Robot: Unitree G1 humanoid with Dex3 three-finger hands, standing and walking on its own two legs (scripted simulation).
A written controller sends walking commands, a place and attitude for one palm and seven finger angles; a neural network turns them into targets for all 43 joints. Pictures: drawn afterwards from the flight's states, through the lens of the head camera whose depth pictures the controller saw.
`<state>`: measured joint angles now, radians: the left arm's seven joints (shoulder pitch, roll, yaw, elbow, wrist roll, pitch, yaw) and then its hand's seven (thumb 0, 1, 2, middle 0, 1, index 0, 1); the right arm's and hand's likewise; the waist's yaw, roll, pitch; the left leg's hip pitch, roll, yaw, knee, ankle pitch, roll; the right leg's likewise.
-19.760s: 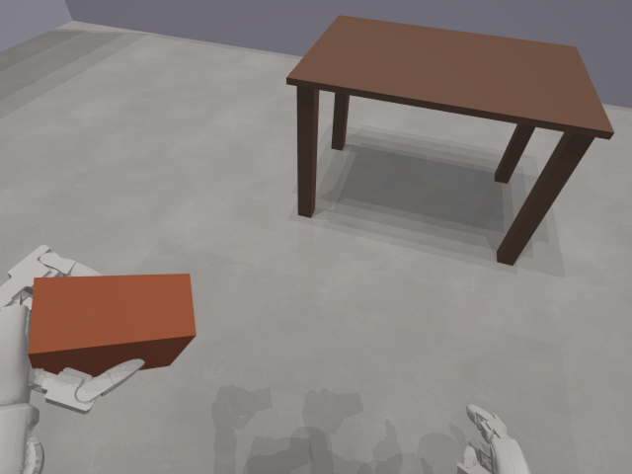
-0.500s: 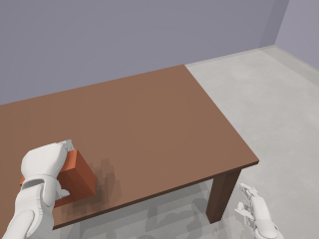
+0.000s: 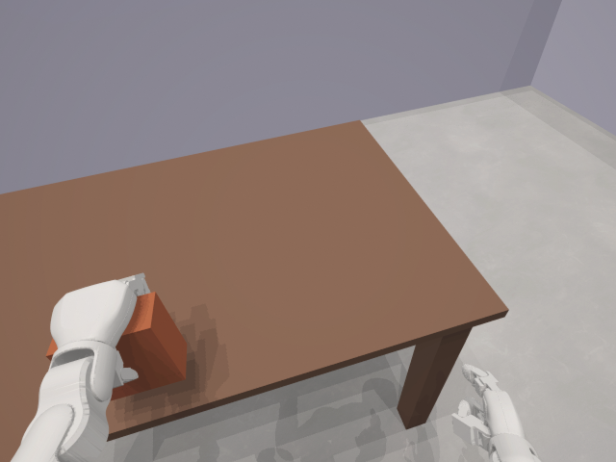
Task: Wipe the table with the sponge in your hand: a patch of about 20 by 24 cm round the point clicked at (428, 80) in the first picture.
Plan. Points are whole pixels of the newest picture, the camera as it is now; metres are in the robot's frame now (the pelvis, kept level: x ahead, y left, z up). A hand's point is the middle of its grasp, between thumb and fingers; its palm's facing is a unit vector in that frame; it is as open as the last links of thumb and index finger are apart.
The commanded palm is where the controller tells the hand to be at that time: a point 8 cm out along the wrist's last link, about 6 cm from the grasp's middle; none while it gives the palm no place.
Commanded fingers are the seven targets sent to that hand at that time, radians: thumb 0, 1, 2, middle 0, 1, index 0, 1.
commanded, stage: move the sponge above the wiping area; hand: left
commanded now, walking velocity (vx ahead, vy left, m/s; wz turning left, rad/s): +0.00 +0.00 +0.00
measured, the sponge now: (132, 357) +0.22 +0.30 +0.00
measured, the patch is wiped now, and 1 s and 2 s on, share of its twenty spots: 0.00 0.00 0.00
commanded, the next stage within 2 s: lower the sponge onto the table in 1.66 s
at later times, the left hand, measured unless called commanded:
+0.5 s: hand (116, 340) +0.23 +0.31 +0.04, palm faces -0.07 -0.08 -0.99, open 10.3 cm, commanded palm +0.21 +0.30 +0.10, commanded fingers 0.00 0.10 1.30 -1.20 -1.60 -1.20 -1.60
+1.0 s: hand (117, 345) +0.23 +0.32 +0.02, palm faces -0.09 -0.07 -0.99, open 10.3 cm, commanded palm +0.21 +0.31 +0.08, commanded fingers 0.00 0.10 1.30 -1.20 -1.60 -1.20 -1.60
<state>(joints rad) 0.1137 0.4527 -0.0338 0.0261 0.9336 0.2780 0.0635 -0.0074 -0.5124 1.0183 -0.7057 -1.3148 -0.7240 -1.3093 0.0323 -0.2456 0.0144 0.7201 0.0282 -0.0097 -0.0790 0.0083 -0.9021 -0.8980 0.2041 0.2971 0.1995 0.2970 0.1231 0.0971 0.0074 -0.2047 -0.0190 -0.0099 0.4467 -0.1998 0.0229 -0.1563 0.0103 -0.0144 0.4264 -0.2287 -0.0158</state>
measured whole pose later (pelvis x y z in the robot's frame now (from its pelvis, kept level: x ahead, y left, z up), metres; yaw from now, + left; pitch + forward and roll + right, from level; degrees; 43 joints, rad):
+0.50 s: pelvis +0.00 +0.00 +0.00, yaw +0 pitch -1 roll -1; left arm 0.10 0.45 -0.02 0.12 0.95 0.26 0.10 -0.01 -0.51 1.02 -0.71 -1.31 -0.72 -1.31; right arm 0.04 -0.25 0.01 0.72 0.03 0.00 -0.08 0.01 -0.90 -0.90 0.20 0.30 0.20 0.30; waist 0.12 0.09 0.00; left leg -0.23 -0.01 -0.02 0.47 -0.21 0.02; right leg -0.17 0.02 -0.02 0.44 -0.24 -0.02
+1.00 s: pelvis +0.01 +0.00 +0.00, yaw +1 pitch +0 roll -1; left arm 0.10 0.45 0.01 0.21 0.96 0.18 0.15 -0.01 -0.51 1.02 -0.70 -1.31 -0.72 -1.31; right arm 0.07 -0.26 -0.02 0.73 0.04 -0.01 -0.08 0.01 -0.90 -0.90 0.20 0.30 0.20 0.30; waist 0.11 0.09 -0.02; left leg -0.28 -0.01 -0.03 0.51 -0.23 0.02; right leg -0.22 0.02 -0.03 0.47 -0.26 -0.02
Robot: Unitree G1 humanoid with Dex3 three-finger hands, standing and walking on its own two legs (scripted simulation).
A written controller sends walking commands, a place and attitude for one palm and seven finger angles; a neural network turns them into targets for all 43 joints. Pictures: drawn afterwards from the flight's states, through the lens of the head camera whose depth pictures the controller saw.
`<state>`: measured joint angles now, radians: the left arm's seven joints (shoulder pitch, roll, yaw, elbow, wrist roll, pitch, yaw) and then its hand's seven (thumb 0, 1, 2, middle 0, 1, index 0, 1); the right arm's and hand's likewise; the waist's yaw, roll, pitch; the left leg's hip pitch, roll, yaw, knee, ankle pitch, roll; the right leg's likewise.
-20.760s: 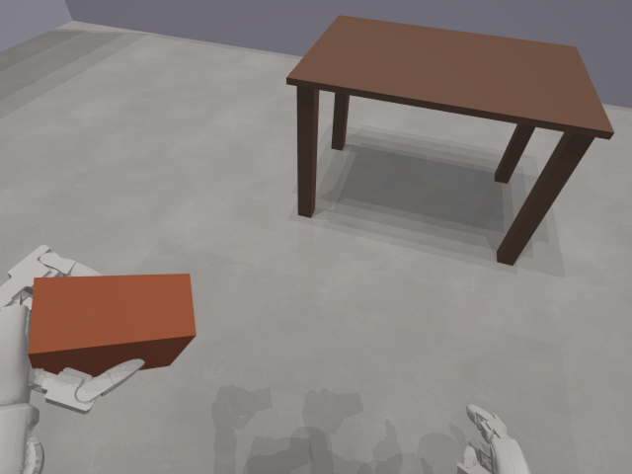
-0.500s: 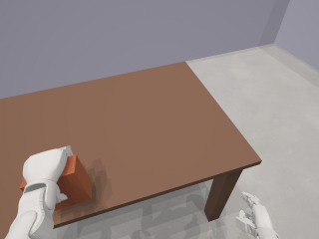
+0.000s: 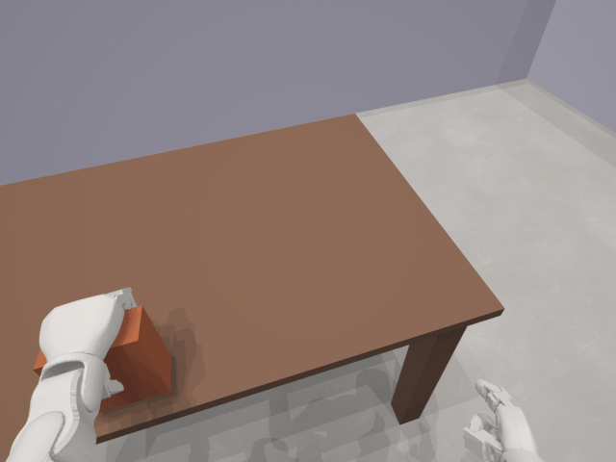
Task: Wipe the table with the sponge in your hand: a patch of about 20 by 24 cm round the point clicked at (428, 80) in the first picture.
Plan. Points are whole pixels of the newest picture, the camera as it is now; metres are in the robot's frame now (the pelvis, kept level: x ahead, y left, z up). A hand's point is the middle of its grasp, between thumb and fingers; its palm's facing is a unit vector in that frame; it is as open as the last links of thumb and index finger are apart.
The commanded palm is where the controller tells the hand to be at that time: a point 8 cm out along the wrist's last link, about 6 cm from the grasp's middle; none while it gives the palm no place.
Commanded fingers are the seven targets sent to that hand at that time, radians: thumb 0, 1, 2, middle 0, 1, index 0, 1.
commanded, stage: move the sponge above the wiping area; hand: left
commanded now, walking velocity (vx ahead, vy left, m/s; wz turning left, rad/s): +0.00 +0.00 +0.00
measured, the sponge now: (117, 370) +0.21 +0.32 -0.03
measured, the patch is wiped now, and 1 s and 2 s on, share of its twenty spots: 0.00 0.00 0.00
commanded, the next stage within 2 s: lower the sponge onto the table in 0.66 s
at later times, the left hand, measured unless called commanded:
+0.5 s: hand (102, 353) +0.22 +0.32 +0.02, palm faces -0.09 -0.07 -0.99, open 10.3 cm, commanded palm +0.20 +0.31 +0.09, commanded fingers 0.00 0.10 1.30 -1.20 -1.60 -1.20 -1.60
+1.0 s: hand (111, 342) +0.23 +0.31 +0.02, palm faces -0.08 -0.07 -0.99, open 10.3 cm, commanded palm +0.21 +0.31 +0.09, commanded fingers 0.00 0.10 1.30 -1.20 -1.60 -1.20 -1.60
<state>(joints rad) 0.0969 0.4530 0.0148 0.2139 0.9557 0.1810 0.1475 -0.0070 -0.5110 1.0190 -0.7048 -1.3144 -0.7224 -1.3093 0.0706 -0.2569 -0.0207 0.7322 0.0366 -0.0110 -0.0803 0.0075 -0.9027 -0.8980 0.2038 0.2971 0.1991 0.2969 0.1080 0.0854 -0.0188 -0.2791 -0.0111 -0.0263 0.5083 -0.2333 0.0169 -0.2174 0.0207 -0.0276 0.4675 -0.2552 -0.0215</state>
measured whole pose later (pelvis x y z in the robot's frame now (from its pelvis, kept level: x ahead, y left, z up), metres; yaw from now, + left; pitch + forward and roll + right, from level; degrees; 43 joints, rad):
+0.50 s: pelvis +0.00 +0.00 +0.00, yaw +1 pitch +0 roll -1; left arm 0.10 0.44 -0.01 0.19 0.96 0.21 0.15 -0.01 -0.51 1.02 -0.71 -1.31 -0.72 -1.31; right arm 0.06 -0.25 -0.01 0.72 0.04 -0.01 -0.08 0.01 -0.90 -0.90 0.20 0.30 0.20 0.30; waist 0.12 0.09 -0.01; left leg -0.27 -0.02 -0.03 0.51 -0.24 0.02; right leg -0.20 0.02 -0.03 0.47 -0.26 -0.02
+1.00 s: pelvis +0.00 +0.00 +0.00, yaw +0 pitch +0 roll -1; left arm 0.09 0.44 0.00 0.20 0.97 0.18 0.16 -0.01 -0.51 1.02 -0.71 -1.31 -0.72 -1.31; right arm 0.07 -0.26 -0.02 0.73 0.04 0.00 -0.08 0.01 -0.90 -0.90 0.20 0.30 0.20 0.30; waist 0.11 0.09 -0.02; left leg -0.28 -0.01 -0.03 0.51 -0.24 0.02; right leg -0.21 0.02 -0.03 0.46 -0.26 -0.02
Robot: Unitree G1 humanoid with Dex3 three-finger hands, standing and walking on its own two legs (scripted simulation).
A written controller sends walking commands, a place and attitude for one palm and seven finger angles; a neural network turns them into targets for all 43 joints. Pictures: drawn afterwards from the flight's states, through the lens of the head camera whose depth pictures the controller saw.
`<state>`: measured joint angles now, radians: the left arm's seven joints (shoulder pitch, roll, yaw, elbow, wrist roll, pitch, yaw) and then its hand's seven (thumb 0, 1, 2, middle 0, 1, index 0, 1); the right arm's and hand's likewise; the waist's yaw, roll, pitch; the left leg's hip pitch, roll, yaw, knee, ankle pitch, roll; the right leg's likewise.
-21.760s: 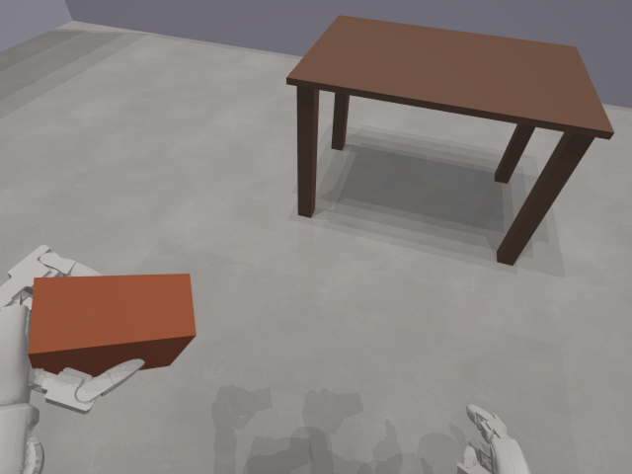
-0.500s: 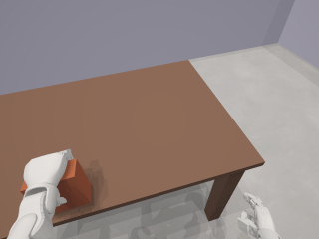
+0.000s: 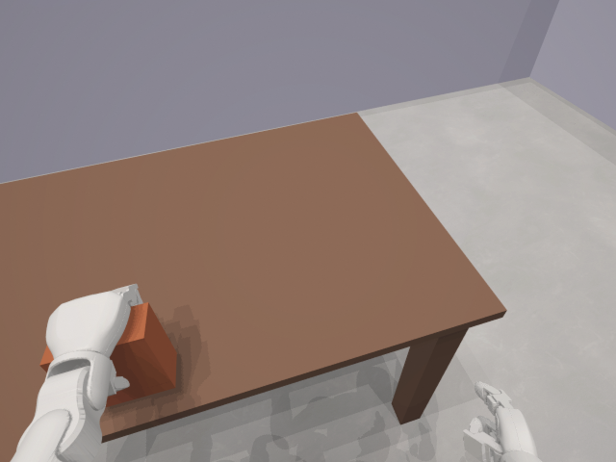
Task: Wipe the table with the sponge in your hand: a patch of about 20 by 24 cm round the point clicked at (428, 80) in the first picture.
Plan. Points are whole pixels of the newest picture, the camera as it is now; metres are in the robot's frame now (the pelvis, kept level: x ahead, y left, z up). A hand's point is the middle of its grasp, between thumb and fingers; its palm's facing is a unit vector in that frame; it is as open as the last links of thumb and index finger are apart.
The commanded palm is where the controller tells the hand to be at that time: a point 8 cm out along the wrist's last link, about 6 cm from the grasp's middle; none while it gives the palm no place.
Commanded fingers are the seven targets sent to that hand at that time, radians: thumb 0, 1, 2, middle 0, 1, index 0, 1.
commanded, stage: lower the sponge onto the table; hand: left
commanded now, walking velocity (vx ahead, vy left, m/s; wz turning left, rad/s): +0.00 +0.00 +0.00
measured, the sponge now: (123, 366) +0.22 +0.31 -0.03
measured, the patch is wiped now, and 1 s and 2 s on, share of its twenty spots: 0.00 0.00 0.20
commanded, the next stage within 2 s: wipe forward along the first lane in 0.96 s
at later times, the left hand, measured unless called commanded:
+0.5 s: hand (110, 355) +0.22 +0.32 +0.01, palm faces -0.10 -0.07 -0.99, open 10.3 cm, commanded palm +0.20 +0.31 +0.07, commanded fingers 0.00 0.10 1.30 -1.20 -1.60 -1.20 -1.60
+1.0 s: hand (118, 356) +0.22 +0.32 -0.01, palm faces -0.10 -0.07 -0.99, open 10.3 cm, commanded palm +0.20 +0.31 +0.05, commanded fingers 0.00 0.10 1.30 -1.20 -1.60 -1.20 -1.60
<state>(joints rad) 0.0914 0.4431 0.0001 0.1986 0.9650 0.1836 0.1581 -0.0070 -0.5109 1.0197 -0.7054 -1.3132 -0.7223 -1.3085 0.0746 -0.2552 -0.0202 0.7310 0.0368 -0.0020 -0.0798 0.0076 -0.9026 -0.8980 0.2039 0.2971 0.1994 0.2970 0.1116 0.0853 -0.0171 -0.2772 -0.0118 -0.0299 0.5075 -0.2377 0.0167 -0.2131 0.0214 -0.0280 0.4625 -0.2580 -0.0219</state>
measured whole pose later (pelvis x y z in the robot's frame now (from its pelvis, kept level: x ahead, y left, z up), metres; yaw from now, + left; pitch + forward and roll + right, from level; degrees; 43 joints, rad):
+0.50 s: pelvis +0.00 +0.00 +0.00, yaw +0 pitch +1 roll -1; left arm 0.10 0.43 0.00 0.25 0.98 0.18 0.19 -0.01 -0.51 1.02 -0.71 -1.31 -0.72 -1.31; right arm 0.06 -0.25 -0.03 0.72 0.04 0.00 -0.07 0.01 -0.90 -0.90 0.20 0.30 0.20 0.30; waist 0.12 0.08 -0.03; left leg -0.30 -0.01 -0.03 0.53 -0.25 0.01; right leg -0.24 0.02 -0.03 0.49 -0.27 -0.02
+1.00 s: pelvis -0.01 +0.00 -0.01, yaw +0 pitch +2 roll -1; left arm 0.06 0.41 -0.01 0.34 0.99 0.20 0.24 -0.01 -0.51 1.02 -0.71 -1.31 -0.72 -1.31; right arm 0.09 -0.25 -0.03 0.74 0.05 0.02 -0.07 0.01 -0.90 -0.90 0.20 0.30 0.20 0.30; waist 0.09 0.07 -0.05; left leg -0.36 -0.01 -0.03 0.58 -0.26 0.02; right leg -0.30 0.03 -0.03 0.53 -0.28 -0.02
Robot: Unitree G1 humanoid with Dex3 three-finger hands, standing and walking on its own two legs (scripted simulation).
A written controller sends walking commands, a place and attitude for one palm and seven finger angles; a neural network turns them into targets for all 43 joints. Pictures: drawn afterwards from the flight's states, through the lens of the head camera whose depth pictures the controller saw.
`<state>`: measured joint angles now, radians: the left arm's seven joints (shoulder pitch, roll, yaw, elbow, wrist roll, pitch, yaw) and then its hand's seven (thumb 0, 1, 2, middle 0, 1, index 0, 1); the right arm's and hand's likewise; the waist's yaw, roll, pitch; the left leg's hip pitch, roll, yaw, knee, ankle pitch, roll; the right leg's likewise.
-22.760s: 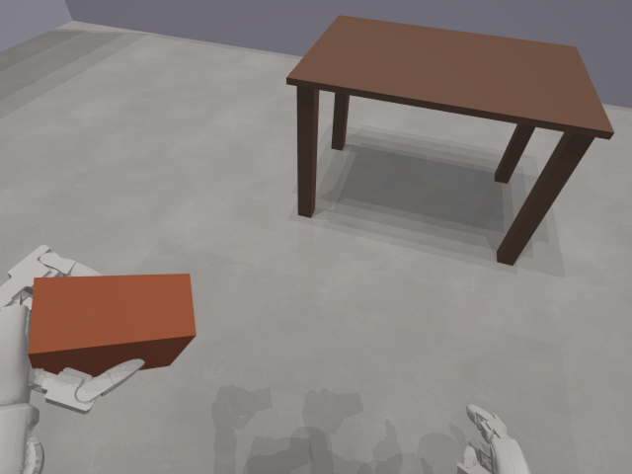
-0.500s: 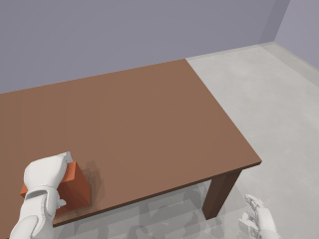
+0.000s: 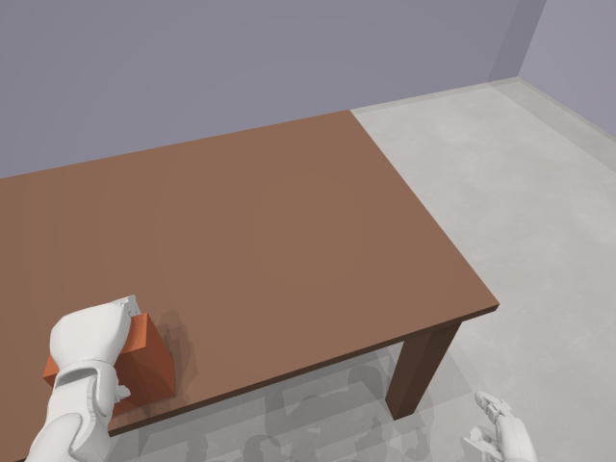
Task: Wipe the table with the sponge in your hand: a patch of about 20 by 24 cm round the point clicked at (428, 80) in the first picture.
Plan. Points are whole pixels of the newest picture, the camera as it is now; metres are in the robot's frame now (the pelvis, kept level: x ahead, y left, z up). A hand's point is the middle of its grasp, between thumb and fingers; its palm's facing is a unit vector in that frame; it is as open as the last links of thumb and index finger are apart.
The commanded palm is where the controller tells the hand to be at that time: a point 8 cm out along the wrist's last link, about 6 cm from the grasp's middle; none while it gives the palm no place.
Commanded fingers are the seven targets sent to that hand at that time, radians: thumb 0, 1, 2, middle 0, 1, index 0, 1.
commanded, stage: wipe forward along the first lane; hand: left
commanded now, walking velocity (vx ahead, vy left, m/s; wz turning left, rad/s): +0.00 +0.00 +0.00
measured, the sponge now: (122, 376) +0.22 +0.32 -0.05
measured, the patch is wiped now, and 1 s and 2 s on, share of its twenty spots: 0.00 0.20 0.50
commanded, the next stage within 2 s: slide across to the middle lane in 1.68 s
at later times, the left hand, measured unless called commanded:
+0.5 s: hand (108, 328) +0.27 +0.34 -0.01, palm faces -0.14 -0.03 -0.99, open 10.3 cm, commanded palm +0.25 +0.34 +0.03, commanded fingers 0.00 0.10 1.30 -1.20 -1.60 -1.20 -1.60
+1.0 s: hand (107, 300) +0.31 +0.37 -0.01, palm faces -0.16 +0.01 -0.99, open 10.3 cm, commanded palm +0.31 +0.36 +0.03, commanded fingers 0.00 0.10 1.30 -1.20 -1.60 -1.20 -1.60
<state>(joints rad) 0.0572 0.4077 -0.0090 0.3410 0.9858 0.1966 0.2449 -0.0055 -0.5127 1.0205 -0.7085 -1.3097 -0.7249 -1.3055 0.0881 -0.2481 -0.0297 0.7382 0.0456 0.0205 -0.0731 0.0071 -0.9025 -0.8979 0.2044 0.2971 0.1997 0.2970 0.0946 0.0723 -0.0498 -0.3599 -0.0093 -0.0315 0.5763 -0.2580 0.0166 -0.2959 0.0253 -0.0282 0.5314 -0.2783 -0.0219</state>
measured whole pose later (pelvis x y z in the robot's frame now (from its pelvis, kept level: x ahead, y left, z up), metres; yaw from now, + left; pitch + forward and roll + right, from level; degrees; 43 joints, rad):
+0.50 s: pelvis -0.01 -0.01 -0.01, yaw +0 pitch +7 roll -2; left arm -0.18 0.49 0.05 0.62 1.00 0.11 0.23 0.01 -0.54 1.04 -0.73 -1.28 -0.75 -1.28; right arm 0.14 -0.26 -0.03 0.74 0.06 0.06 -0.08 0.00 -0.90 -0.90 0.20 0.30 0.20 0.30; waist 0.06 0.07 -0.09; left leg -0.52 0.00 -0.04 0.66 -0.27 0.01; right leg -0.45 0.04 -0.04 0.61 -0.29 -0.03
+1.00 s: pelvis -0.03 +0.00 -0.03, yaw -1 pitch +12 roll -3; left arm -0.46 0.61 0.10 0.95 1.03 0.02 0.26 0.01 -0.57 1.07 -0.75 -1.27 -0.76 -1.29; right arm 0.24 -0.28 -0.03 0.75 0.07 0.05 -0.07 0.00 -0.90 -0.90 0.20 0.30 0.20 0.30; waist 0.01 0.08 -0.12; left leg -0.73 0.01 -0.05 0.80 -0.30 0.02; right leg -0.65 0.05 -0.05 0.73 -0.30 -0.03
